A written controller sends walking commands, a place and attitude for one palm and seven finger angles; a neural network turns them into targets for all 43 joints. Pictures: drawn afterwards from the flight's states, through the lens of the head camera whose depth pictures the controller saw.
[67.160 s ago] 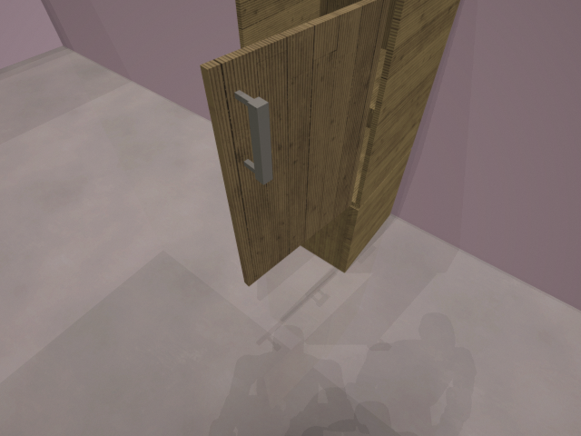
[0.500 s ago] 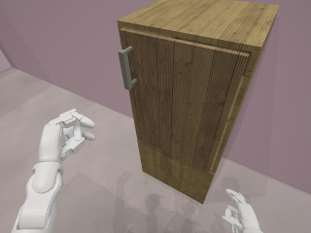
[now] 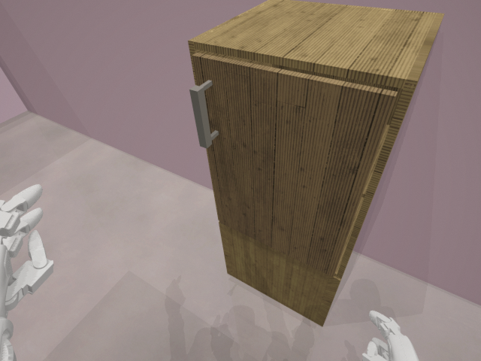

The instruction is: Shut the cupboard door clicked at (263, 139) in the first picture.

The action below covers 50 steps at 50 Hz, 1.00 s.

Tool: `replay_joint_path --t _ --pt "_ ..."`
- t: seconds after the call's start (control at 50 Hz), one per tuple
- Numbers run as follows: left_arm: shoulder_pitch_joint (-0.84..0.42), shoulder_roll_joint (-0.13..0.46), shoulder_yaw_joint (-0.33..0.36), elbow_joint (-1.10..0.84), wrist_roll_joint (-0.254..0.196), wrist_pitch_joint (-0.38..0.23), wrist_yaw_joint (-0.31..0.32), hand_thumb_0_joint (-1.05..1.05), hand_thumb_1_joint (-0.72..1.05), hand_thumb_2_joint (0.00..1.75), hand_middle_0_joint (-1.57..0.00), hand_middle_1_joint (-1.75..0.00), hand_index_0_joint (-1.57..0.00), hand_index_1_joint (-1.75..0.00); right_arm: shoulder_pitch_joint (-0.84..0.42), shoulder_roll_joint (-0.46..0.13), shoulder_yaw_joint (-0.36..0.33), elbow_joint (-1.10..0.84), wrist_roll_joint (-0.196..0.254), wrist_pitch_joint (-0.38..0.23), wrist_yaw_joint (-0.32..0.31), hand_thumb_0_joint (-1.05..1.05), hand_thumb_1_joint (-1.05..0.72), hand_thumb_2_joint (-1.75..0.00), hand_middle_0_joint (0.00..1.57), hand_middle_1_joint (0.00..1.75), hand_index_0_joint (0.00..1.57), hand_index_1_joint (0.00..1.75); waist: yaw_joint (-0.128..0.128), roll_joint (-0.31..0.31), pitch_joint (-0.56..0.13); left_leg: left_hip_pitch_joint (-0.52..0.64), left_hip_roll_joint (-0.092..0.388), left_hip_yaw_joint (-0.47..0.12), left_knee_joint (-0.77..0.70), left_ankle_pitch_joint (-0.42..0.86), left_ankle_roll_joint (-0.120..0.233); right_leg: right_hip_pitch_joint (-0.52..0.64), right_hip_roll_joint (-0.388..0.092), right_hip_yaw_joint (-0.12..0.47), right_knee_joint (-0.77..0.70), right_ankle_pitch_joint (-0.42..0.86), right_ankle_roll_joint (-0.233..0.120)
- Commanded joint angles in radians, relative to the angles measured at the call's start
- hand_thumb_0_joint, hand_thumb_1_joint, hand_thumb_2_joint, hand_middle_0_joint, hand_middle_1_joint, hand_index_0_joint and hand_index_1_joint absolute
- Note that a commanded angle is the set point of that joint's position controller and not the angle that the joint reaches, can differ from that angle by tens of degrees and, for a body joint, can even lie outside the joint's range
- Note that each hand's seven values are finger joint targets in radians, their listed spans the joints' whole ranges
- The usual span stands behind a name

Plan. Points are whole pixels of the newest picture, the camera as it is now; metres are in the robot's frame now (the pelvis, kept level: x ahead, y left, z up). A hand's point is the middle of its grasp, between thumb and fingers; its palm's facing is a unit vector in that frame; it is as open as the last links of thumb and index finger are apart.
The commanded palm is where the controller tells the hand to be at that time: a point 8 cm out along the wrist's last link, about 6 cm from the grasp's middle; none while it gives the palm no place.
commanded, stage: draw the hand back to the body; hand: left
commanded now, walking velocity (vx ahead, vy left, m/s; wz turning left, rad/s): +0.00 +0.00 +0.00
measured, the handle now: (206, 114) +0.61 +0.16 +0.12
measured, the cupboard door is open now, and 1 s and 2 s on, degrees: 0 0 0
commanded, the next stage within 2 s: step back with the hand held close in 0.26 s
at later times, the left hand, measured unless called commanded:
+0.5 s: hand (59, 251) +0.20 +0.27 +0.16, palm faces +0.42 -0.79 -0.45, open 7.4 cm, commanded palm +0.15 +0.30 +0.17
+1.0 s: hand (12, 303) +0.13 +0.29 +0.15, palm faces +0.40 -0.79 -0.47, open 7.4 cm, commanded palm +0.08 +0.32 +0.17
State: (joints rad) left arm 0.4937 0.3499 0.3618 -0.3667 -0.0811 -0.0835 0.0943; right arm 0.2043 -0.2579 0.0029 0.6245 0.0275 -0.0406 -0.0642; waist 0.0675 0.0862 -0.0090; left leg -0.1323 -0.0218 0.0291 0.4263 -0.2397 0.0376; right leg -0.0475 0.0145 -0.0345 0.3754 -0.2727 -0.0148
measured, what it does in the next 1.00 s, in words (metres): shifts its weight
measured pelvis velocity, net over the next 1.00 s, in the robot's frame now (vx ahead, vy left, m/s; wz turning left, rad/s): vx -0.07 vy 0.03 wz -0.03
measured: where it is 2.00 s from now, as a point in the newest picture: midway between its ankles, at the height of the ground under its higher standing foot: outside the picture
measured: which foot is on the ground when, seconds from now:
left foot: down 0.00-1.00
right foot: down 0.00-1.00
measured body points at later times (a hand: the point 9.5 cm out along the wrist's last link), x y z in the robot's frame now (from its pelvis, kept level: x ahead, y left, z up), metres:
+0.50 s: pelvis +0.00 +0.00 +0.00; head +0.00 -0.02 +0.45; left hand +0.17 +0.31 +0.18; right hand +0.18 -0.22 -0.10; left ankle +0.00 +0.09 -0.74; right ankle -0.04 -0.11 -0.74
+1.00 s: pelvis -0.07 +0.03 -0.01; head -0.08 +0.03 +0.44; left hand +0.11 +0.33 +0.18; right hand +0.09 -0.22 -0.09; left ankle +0.00 +0.09 -0.74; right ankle -0.04 -0.11 -0.74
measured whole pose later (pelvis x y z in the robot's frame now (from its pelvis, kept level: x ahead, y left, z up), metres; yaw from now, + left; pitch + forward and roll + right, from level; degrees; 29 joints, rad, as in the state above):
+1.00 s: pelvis -0.07 +0.03 -0.01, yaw -1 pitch +0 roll -2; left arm 0.54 0.41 0.41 -0.44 -0.04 -0.17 0.12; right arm 0.23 -0.24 0.00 0.52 0.04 0.03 -0.09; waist 0.00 0.04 -0.02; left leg -0.37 -0.02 0.07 0.57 -0.20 0.08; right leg -0.31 0.01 0.00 0.54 -0.23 0.02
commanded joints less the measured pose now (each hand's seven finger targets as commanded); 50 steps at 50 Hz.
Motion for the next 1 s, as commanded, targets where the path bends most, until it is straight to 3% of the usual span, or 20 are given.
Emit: replay_joint_path --t 0.0,0.02,0.1,0.16,0.2,0.34,0.36,0.38,0.4,0.44,0.52,0.56,0.62,0.64,0.7,0.76,0.82,0.9,0.92,0.98 --pt "-0.18 0.169 0.061 -0.164 0.008 -0.056 0.021 0.0 0.9 0.9 -0.2 -0.3 -0.2 -0.3 -0.137 -0.092 -0.029 -0.159 -0.005 -0.06 -0.017 0.0 -0.9 -0.9 0.2 0.3 0.2 0.3 -0.025 -0.074 -0.018 0.078 0.033 -0.04 -0.061 0.162 0.002 -0.139 -0.012 0.014 -0.069 0.142 0.006" --pt "-0.171 0.183 0.08 -0.154 0.007 -0.057 0.021 0.0 0.9 0.9 -0.2 -0.3 -0.2 -0.3 -0.137 -0.093 -0.03 -0.154 -0.008 -0.062 -0.019 0.0 -0.9 -0.9 0.2 0.3 0.2 0.3 -0.02 -0.091 -0.03 0.083 0.032 -0.039 -0.058 0.183 0.004 -0.126 -0.012 0.014 -0.07 0.166 0.005" --pt "-0.141 0.196 0.094 -0.218 0.008 -0.062 0.022 0.0 0.9 0.9 -0.2 -0.3 -0.2 -0.3 -0.143 -0.079 -0.025 -0.166 -0.011 -0.062 -0.017 0.0 -0.9 -0.9 0.2 0.3 0.2 0.3 -0.003 -0.038 -0.111 0.096 0.028 -0.035 -0.047 0.252 -0.001 -0.062 -0.017 0.016 -0.04 0.24 0.002" --pt "-0.131 0.212 0.108 -0.256 0.009 -0.059 0.024 0.0 0.9 0.9 -0.2 -0.3 -0.2 -0.3 -0.147 -0.072 -0.018 -0.166 -0.012 -0.064 -0.012 0.0 -0.9 -0.9 0.2 0.3 0.2 0.3 0.0 0.025 -0.118 0.096 0.03 -0.037 -0.042 0.292 -0.01 -0.046 -0.017 0.02 -0.038 0.274 -0.002" --pt "-0.13 0.208 0.108 -0.256 0.009 -0.052 0.025 0.0 0.9 0.9 -0.2 -0.3 -0.2 -0.3 -0.146 -0.069 -0.013 -0.164 -0.013 -0.064 -0.008 0.0 -0.9 -0.9 0.2 0.3 0.2 0.3 -0.002 0.049 -0.079 0.086 0.033 -0.041 -0.045 0.301 -0.017 -0.062 -0.013 0.014 -0.042 0.266 -0.004" --pt "-0.077 0.162 0.091 -0.159 -0.005 -0.032 0.009 0.0 0.9 0.9 -0.2 -0.3 -0.2 -0.3 -0.141 -0.069 -0.021 -0.173 -0.011 -0.04 -0.009 0.0 -0.9 -0.9 0.2 0.3 0.2 0.3 -0.007 -0.069 -0.022 0.063 0.043 -0.029 -0.057 0.275 -0.011 -0.078 -0.015 0.015 -0.052 0.265 0.004" --pt "-0.093 0.176 0.102 -0.163 -0.004 -0.035 0.008 0.0 0.9 0.9 -0.2 -0.3 -0.2 -0.3 -0.139 -0.076 -0.02 -0.172 -0.01 -0.037 -0.007 0.0 -0.9 -0.9 0.2 0.3 0.2 0.3 -0.006 -0.081 -0.033 0.062 0.041 -0.033 -0.058 0.265 -0.011 -0.08 -0.012 0.013 -0.055 0.252 0.004" --pt "-0.218 0.307 0.21 -0.247 0.005 -0.076 0.015 0.0 0.9 0.9 -0.2 -0.3 -0.2 -0.3 -0.138 -0.096 -0.031 -0.204 0.001 -0.022 -0.007 0.0 -0.9 -0.9 0.2 0.3 0.2 0.3 -0.035 -0.051 -0.024 0.008 0.064 -0.056 0.002 0.194 0.016 -0.143 -0.071 0.115 -0.089 0.308 -0.001" --pt "-0.113 0.236 0.156 -0.169 0.002 -0.084 0.01 0.0 0.9 0.9 -0.2 -0.3 -0.2 -0.3 -0.134 -0.086 -0.03 -0.181 -0.007 -0.014 -0.013 0.0 -0.9 -0.9 0.2 0.3 0.2 0.3 -0.044 -0.084 -0.052 0.014 0.062 -0.063 0.03 0.192 0.017 -0.146 -0.103 0.126 -0.081 0.346 -0.008" --pt "-0.077 0.207 0.113 -0.179 0.011 -0.085 0.007 0.0 0.9 0.9 -0.2 -0.3 -0.2 -0.3 -0.133 -0.088 -0.032 -0.188 -0.006 0.002 -0.012 0.0 -0.9 -0.9 0.2 0.3 0.2 0.3 -0.049 -0.08 -0.088 0.015 0.067 -0.059 0.054 0.248 0.011 -0.14 -0.125 0.125 -0.044 0.435 -0.009" --pt "-0.041 0.236 0.131 -0.253 0.013 -0.091 0.02 0.0 0.9 0.9 -0.2 -0.3 -0.2 -0.3 -0.131 -0.1 -0.046 -0.212 -0.004 0.025 -0.019 0.0 -0.9 -0.9 0.2 0.3 0.2 0.3 -0.048 -0.018 -0.189 0.045 0.094 -0.06 0.062 0.412 0.007 -0.122 -0.114 0.1 0.036 0.494 0.001" --pt "-0.019 0.253 0.149 -0.285 0.011 -0.093 0.028 0.0 0.9 0.9 -0.2 -0.3 -0.2 -0.3 -0.123 -0.098 -0.048 -0.229 0.001 0.041 -0.022 0.0 -0.9 -0.9 0.2 0.3 0.2 0.3 -0.049 -0.027 -0.224 0.034 0.106 -0.067 0.064 0.479 0.004 -0.101 -0.103 0.091 0.077 0.518 0.002" --pt "0.025 0.312 0.219 -0.29 0.003 -0.092 0.04 0.0 0.9 0.9 -0.2 -0.3 -0.2 -0.3 -0.128 -0.1 -0.053 -0.246 0.0 0.061 -0.031 0.0 -0.9 -0.9 0.2 0.3 0.2 0.3 -0.044 -0.048 -0.225 0.0 0.11 -0.072 0.063 0.494 0.002 -0.098 -0.095 0.094 0.1 0.534 0.005" --pt "0.046 0.281 0.196 -0.281 0.0 -0.092 0.039 0.0 0.9 0.9 -0.2 -0.3 -0.2 -0.3 -0.124 -0.09 -0.049 -0.251 0.004 0.07 -0.031 0.0 -0.9 -0.9 0.2 0.3 0.2 0.3 -0.05 -0.056 -0.216 -0.024 0.114 -0.075 0.062 0.481 0.002 -0.093 -0.1 0.097 0.108 0.527 0.004" --pt "0.059 0.281 0.203 -0.26 -0.003 -0.096 0.043 0.0 0.9 0.9 -0.2 -0.3 -0.2 -0.3 -0.114 -0.096 -0.054 -0.259 0.007 0.081 -0.033 0.0 -0.9 -0.9 0.2 0.3 0.2 0.3 -0.055 -0.069 -0.179 -0.07 0.119 -0.083 0.048 0.421 0.0 -0.123 -0.092 0.11 0.108 0.462 0.004" --pt "0.06 0.267 0.188 -0.259 0.001 -0.104 0.045 0.0 0.9 0.9 -0.2 -0.3 -0.2 -0.3 -0.109 -0.104 -0.056 -0.26 0.007 0.075 -0.034 0.0 -0.9 -0.9 0.2 0.3 0.2 0.3 -0.056 -0.021 -0.156 -0.124 0.136 -0.098 0.006 0.325 0.008 -0.132 -0.071 0.104 0.118 0.338 0.014" --pt "0.049 0.268 0.191 -0.255 0.009 -0.115 0.048 0.0 0.9 0.9 -0.2 -0.3 -0.2 -0.3 -0.107 -0.12 -0.06 -0.256 0.003 0.058 -0.038 0.0 -0.9 -0.9 0.2 0.3 0.2 0.3 -0.052 0.02 -0.116 -0.241 0.158 -0.133 -0.066 0.104 0.03 -0.107 -0.04 0.092 0.129 0.186 0.023" --pt "-0.003 0.238 0.174 -0.262 0.031 -0.141 0.054 0.0 0.9 0.9 -0.2 -0.3 -0.2 -0.3 -0.093 -0.122 -0.057 -0.259 0.005 0.031 -0.038 0.0 -0.9 -0.9 0.2 0.3 0.2 0.3 -0.061 0.016 -0.058 -0.476 0.178 -0.179 -0.15 -0.314 0.063 -0.019 -0.025 0.096 0.182 0.057 0.027" --pt "-0.02 0.264 0.198 -0.276 0.039 -0.149 0.056 0.0 0.9 0.9 -0.2 -0.3 -0.2 -0.3 -0.097 -0.132 -0.06 -0.258 0.001 0.023 -0.042 0.0 -0.9 -0.9 0.2 0.3 0.2 0.3 -0.058 0.03 -0.048 -0.521 0.182 -0.191 -0.165 -0.38 0.07 -0.002 -0.015 0.099 0.19 0.027 0.029" --pt "-0.053 0.235 0.183 -0.292 0.053 -0.169 0.059 0.0 0.9 0.9 -0.2 -0.3 -0.2 -0.3 -0.079 -0.127 -0.059 -0.253 -0.002 0.001 -0.039 0.0 -0.9 -0.9 0.2 0.3 0.2 0.3 -0.062 0.045 -0.041 -0.615 0.195 -0.214 -0.179 -0.485 0.081 0.04 -0.005 0.086 0.249 -0.02 0.027"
